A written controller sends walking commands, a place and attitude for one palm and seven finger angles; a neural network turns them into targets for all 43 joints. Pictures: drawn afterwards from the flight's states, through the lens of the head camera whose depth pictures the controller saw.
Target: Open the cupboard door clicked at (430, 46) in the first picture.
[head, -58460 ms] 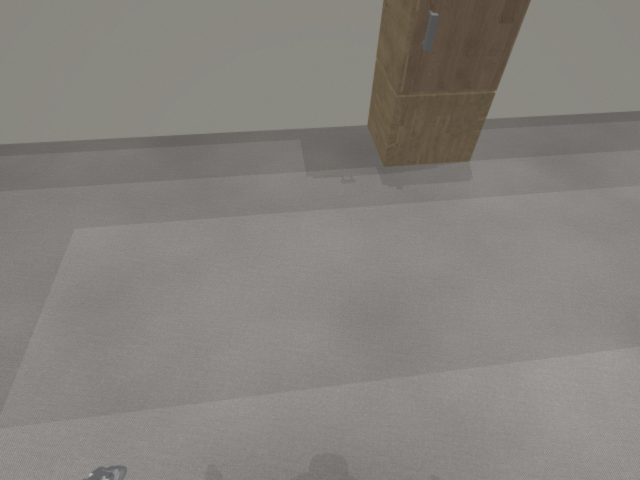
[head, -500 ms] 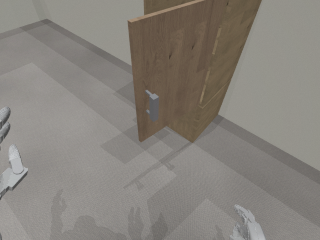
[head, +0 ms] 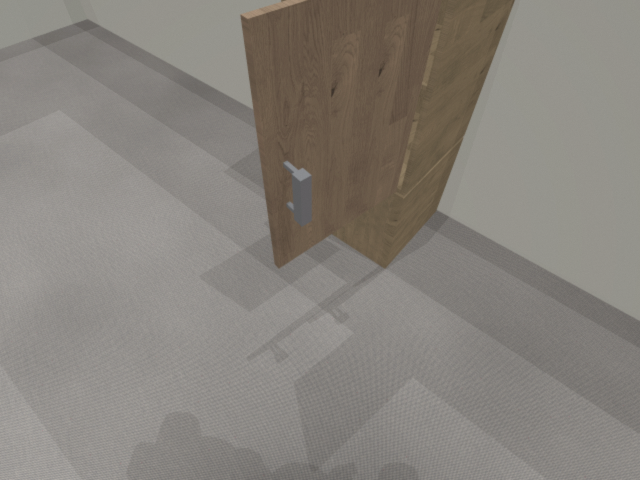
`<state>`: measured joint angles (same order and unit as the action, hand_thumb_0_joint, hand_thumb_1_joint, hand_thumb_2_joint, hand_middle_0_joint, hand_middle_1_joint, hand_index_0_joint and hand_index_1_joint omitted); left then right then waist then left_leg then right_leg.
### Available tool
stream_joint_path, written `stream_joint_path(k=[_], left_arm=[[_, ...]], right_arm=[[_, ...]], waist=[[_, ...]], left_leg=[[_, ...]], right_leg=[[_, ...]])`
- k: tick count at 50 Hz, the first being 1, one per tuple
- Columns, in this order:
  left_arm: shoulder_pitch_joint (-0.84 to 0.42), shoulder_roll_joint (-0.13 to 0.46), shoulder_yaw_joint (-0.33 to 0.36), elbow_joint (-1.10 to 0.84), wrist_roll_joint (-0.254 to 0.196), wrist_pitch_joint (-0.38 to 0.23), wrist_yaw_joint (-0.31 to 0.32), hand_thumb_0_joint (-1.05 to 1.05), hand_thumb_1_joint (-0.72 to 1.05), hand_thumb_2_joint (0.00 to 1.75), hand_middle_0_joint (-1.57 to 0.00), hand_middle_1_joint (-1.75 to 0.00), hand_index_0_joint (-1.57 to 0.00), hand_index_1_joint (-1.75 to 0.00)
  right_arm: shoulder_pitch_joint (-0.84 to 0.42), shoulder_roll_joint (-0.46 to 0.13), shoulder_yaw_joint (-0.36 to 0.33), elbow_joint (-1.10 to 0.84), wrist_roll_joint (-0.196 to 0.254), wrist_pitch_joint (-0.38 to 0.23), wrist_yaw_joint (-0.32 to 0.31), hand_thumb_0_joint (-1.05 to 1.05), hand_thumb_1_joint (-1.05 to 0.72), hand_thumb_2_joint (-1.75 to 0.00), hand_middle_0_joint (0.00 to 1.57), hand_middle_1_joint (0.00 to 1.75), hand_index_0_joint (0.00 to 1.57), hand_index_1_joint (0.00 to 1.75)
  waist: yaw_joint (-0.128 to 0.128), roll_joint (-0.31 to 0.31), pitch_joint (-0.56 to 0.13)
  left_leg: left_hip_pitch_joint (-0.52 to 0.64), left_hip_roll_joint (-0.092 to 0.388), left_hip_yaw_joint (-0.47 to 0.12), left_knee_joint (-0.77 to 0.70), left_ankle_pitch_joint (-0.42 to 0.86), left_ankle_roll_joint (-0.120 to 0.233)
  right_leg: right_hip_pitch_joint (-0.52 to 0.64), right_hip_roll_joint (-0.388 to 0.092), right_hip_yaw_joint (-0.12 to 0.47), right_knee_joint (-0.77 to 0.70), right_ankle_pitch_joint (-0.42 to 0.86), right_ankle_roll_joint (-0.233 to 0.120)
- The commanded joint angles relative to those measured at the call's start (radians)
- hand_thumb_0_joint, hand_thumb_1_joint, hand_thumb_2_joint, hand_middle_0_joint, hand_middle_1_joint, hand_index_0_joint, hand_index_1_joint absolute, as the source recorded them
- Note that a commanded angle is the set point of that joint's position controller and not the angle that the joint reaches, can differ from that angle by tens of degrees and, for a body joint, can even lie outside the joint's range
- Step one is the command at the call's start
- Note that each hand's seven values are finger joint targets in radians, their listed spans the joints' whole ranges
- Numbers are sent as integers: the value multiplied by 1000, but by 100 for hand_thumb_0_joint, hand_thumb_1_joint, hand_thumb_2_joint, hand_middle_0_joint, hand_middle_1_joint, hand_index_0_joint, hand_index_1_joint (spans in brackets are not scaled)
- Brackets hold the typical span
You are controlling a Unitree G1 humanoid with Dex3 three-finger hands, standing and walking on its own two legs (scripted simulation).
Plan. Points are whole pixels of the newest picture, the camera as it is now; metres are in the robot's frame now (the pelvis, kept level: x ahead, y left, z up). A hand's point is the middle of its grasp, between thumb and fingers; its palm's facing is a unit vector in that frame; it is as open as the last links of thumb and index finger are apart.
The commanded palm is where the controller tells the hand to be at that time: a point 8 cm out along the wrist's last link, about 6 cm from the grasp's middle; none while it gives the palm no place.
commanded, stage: let the arm hang, fingers relaxed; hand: left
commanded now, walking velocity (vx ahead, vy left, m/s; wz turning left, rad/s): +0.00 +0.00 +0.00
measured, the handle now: (295, 192) +0.63 +0.08 -0.08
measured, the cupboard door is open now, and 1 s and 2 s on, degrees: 80 80 80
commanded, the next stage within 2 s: look to check the result in 0.78 s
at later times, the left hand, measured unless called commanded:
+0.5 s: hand out of the picture +0.06 +0.21 -0.15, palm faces +0.02 -0.95 -0.31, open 7.4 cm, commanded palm none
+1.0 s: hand out of the picture +0.09 +0.20 -0.15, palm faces +0.01 -0.95 -0.30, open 7.4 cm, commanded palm none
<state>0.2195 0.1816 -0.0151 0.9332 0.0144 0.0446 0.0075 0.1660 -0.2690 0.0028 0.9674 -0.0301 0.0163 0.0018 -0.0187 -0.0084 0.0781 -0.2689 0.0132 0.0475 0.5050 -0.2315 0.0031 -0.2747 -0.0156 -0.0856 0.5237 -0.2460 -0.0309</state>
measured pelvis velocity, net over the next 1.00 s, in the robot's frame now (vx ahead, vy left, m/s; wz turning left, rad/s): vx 0.03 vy -0.02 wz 0.00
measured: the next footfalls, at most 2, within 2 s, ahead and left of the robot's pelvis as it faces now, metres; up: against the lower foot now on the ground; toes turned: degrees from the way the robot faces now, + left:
none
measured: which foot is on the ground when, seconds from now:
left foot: down 0.00-1.00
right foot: down 0.00-1.00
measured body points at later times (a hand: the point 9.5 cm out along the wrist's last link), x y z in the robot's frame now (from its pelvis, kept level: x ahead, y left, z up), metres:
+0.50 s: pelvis +0.01 -0.01 +0.01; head +0.03 -0.03 +0.46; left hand +0.06 +0.26 -0.13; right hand +0.04 -0.26 -0.16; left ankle +0.02 +0.12 -0.74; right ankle +0.02 -0.10 -0.74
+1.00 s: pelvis +0.03 -0.02 +0.01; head +0.05 -0.04 +0.46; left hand +0.09 +0.25 -0.13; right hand +0.08 -0.29 -0.14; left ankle +0.02 +0.12 -0.74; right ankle +0.02 -0.10 -0.74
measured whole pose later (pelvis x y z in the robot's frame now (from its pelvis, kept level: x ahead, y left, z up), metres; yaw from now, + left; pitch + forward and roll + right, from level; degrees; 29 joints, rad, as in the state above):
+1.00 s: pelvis +0.03 -0.02 +0.01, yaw +0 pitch -1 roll +0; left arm 0.13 0.26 0.01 1.14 0.00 -0.02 0.01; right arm 0.15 -0.28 0.00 1.13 -0.02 0.01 -0.02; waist 0.00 0.03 0.06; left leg -0.12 0.04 0.03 0.33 -0.19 -0.03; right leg -0.12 0.03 -0.10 0.33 -0.20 -0.06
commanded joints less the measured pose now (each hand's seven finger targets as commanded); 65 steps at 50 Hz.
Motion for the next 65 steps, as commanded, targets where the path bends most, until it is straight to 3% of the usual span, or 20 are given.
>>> stream_joint_path(k=[1,5,14,19,24,28,35,38,50,62,65], left_arm=[[-13,205,60,19,0,-58,10,0,90,90,-20,-30,-20,-30],[-22,216,59,96,-5,-65,9,0,90,90,-20,-30,-20,-30],[-36,221,60,166,-6,-59,12,0,90,90,-20,-30,-20,-30],[-51,227,63,167,-6,-60,13,0,90,90,-20,-30,-20,-30],[-69,232,64,164,-6,-68,15,0,90,90,-20,-30,-20,-30],[-85,235,63,159,-4,-68,15,0,90,90,-20,-30,-20,-30],[-102,244,65,150,-4,-74,15,0,90,90,-20,-30,-20,-30],[-104,251,66,148,-4,-80,16,0,90,90,-20,-30,-20,-30],[-100,264,64,158,-7,-80,16,0,90,90,-20,-30,-20,-30],[-94,272,65,165,-7,-80,19,0,90,90,-20,-30,-20,-30],[-97,271,62,164,-9,-79,18,0,90,90,-20,-30,-20,-30]], right_arm=[[5,-95,-26,3,2,-16,-18,0,-90,-90,20,30,20,30],[52,-100,-33,62,8,-16,-24,0,-90,-90,20,30,20,30],[95,-95,-37,119,5,-9,-26,0,-90,-90,20,30,20,30],[89,-100,-34,128,4,-17,-25,0,-90,-90,20,30,20,30],[59,-110,-31,128,6,-25,-25,0,-90,-90,20,30,20,30],[35,-114,-30,129,5,-25,-25,0,-90,-90,20,30,20,30],[8,-133,-31,124,4,-28,-24,0,-90,-90,20,30,20,30],[1,-145,-33,118,6,-31,-27,0,-90,-90,20,30,20,30],[-11,-162,-31,119,8,-26,-30,0,-90,-90,20,30,20,30],[-11,-167,-31,118,10,-24,-33,0,-90,-90,20,30,20,30],[-11,-164,-29,122,9,-25,-32,0,-90,-90,20,30,20,30]], waist=[[13,133,-109],[8,85,-108],[7,2,-24],[12,5,-34],[17,6,-57],[15,17,-41],[12,27,-70],[10,19,-98],[8,27,-93],[12,-5,-89],[10,22,-87]], left_leg=[[48,70,-100,-123,38,22],[73,80,-99,-126,57,21],[62,80,-96,-154,13,25],[52,90,-106,-183,31,26],[79,99,-107,-191,127,23],[84,98,-107,-203,130,19],[116,100,-101,-210,145,14],[142,105,-98,-203,198,15],[167,109,-89,-208,192,9],[180,111,-83,-211,208,10],[179,111,-84,-212,206,7]], right_leg=[[75,-112,158,-186,-5,-37],[94,-118,147,-223,4,-42],[58,-115,140,-268,-101,-42],[91,-109,132,-251,-60,-35],[130,-114,116,-229,76,-29],[127,-115,117,-236,86,-26],[145,-117,127,-248,123,-24],[170,-120,122,-238,221,-23],[178,-119,129,-256,248,-24],[189,-117,126,-260,293,-20],[189,-118,130,-260,287,-22]])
